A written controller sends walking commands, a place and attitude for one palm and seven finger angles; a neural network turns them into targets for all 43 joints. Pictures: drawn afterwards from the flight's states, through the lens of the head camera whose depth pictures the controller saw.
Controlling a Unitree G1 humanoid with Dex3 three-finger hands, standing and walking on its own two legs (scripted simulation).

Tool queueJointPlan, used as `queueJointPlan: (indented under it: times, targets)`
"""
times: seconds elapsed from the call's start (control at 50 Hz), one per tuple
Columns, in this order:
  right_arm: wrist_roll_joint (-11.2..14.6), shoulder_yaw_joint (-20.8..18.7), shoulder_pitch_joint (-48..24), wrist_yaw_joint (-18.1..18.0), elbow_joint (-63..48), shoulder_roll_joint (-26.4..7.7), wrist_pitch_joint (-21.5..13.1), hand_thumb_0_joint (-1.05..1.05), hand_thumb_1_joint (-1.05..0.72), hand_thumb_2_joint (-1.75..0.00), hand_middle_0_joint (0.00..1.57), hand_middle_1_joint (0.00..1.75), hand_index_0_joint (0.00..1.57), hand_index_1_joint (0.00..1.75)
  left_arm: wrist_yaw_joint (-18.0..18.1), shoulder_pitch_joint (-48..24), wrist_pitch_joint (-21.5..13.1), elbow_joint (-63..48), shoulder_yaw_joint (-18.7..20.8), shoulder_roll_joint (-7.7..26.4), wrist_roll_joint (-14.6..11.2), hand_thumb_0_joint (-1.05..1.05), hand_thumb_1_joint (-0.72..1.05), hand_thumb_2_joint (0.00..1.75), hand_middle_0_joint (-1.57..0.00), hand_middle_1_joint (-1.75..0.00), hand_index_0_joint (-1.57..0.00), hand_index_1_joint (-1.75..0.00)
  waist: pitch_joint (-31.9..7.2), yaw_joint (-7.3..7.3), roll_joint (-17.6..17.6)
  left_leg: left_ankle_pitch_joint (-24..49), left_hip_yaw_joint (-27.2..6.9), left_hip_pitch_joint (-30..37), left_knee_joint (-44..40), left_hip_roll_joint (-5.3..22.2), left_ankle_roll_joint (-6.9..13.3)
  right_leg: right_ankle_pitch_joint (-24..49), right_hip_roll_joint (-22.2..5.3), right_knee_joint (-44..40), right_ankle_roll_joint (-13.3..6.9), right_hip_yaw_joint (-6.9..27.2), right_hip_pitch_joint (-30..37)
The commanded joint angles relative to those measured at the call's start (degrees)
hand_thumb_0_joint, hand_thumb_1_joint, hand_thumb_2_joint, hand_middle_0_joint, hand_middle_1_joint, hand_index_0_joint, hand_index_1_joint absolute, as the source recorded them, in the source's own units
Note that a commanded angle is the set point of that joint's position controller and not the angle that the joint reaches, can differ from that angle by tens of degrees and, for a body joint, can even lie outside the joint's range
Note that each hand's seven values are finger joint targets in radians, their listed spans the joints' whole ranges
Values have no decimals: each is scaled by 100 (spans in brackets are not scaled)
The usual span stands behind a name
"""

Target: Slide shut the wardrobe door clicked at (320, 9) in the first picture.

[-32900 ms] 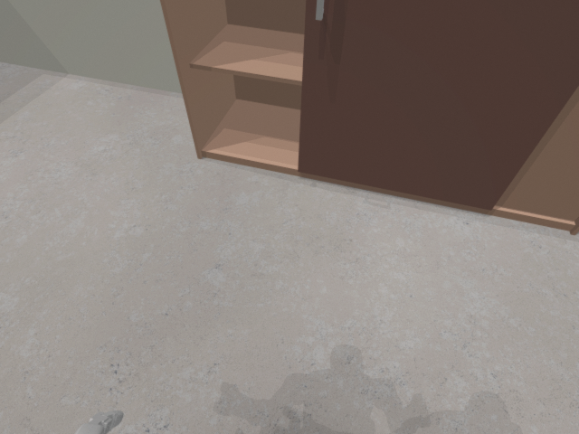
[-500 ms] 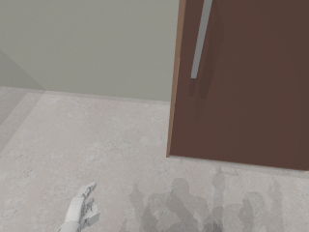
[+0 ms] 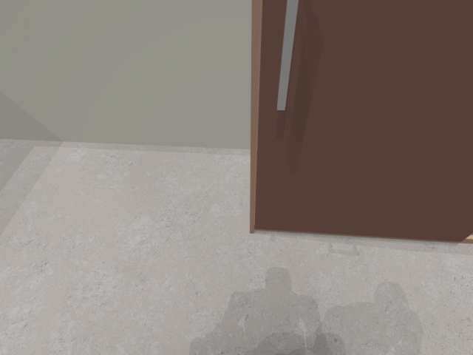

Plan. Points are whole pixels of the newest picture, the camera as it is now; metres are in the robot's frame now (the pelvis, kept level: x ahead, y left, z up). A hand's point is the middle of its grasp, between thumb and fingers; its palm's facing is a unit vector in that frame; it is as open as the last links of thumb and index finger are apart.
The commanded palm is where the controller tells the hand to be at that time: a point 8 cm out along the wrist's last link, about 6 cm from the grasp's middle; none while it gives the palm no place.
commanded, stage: let the arm hang, fingers relaxed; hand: right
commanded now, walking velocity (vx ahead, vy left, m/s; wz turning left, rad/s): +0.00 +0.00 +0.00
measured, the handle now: (287, 44) +0.70 -0.08 +0.17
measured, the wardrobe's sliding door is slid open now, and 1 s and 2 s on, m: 0.00 0.00 0.00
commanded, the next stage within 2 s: look to check the result in 0.64 s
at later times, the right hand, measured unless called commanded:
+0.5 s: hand out of the picture +0.03 -0.18 -0.17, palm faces -0.02 +0.98 -0.19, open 7.3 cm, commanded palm none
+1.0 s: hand out of the picture +0.04 -0.19 -0.17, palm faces -0.02 +0.97 -0.24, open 7.4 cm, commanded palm none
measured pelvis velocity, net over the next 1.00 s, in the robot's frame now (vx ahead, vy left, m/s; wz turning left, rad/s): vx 0.01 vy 0.01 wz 0.02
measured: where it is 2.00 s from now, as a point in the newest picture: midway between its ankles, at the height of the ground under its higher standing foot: outside the picture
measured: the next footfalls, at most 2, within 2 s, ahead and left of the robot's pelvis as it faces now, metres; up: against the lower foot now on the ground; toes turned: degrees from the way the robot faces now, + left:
none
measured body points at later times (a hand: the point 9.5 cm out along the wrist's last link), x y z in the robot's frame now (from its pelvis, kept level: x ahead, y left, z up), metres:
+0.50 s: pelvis +0.00 -0.01 +0.00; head +0.01 +0.00 +0.45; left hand -0.01 +0.21 -0.16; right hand +0.03 -0.23 -0.16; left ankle +0.00 +0.13 -0.74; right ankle +0.02 -0.10 -0.74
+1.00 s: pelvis +0.01 +0.01 +0.00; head +0.03 +0.01 +0.45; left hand +0.03 +0.26 -0.15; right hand +0.04 -0.24 -0.15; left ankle +0.00 +0.13 -0.74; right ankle +0.02 -0.10 -0.74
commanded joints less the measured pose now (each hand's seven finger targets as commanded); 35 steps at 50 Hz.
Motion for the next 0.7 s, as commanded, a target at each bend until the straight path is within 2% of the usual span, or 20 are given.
queueJointPlan:
  times: [0.0, 0.08, 0.22, 0.34, 0.42, 0.46, 0.62, 0.68]
  targets:
    - [14, -115, 7, -63, -8, -576, -195, 0, -90, -90, 20, 30, 20, 30, 81, 88, -161, -170, 160, 697, -28, 0, 90, 90, -20, -30, -20, -30, -271, 73, -467, -160, -475, -10, -515, 464, 315, -214, -586, -786, -94, 617, 127]
    - [14, -91, 110, -93, 200, -521, -213, 0, -90, -90, 20, 30, 20, 30, 99, 296, -175, 9, 167, 622, -49, 0, 90, 90, -20, -30, -20, -30, -263, 74, -122, -11, -462, 1, -486, 460, 291, 89, -596, -757, -115, 571, 237]
    - [2, -91, 163, -123, 357, -355, -175, 0, -90, -90, 20, 30, 20, 30, 98, 398, -166, 218, 148, 428, -18, 0, 90, 90, -20, -30, -20, -30, 69, 65, -126, -255, -453, -162, -435, 431, 250, -385, -598, -1021, -130, 619, 50]
    - [-7, -121, 117, -135, 334, -279, -194, 0, -90, -90, 20, 30, 20, 30, 101, 330, -205, 277, 157, 358, -11, 0, 90, 90, -20, -30, -20, -30, 51, 53, -125, -55, -468, -157, -389, 452, 234, -110, -576, -1004, -123, 575, 133]
    - [-5, -146, 16, -136, 289, -303, -217, 0, -90, -90, 20, 30, 20, 30, 101, 286, -224, 279, 168, 376, -9, 0, 90, 90, -20, -30, -20, -30, 42, 67, -166, 35, -488, -122, -413, 464, 229, 122, -551, -952, -97, 530, 194]
    - [-2, -164, -27, -132, 286, -323, -222, 0, -90, -90, 20, 30, 20, 30, 109, 239, -229, 284, 172, 393, -7, 0, 90, 90, -20, -30, -20, -30, 56, 65, -359, 58, -500, -90, -436, 461, 237, 141, -560, -968, -90, 525, 187]
    - [0, -193, -178, -112, 249, -482, -259, 0, -90, -90, 20, 30, 20, 30, 110, 76, -244, 231, 210, 579, -17, 0, 90, 90, -20, -30, -20, -30, -132, 72, -225, 220, -542, -4, -523, 504, 252, 405, -575, -876, -74, 494, 409]
    - [-1, -191, -228, -112, 249, -542, -267, 0, -90, -90, 20, 30, 20, 30, 106, 1, -231, 227, 221, 643, -28, 0, 90, 90, -20, -30, -20, -30, -71, 75, -162, 223, -555, -36, -572, 505, 262, 460, -581, -856, -66, 496, 435]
